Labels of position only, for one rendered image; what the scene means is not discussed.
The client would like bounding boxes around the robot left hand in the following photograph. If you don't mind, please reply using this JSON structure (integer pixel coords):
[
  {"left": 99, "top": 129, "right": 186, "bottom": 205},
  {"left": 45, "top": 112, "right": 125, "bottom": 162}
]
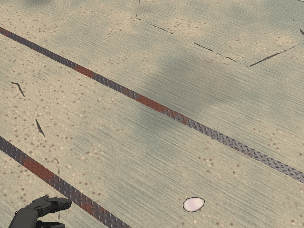
[{"left": 9, "top": 195, "right": 72, "bottom": 228}]

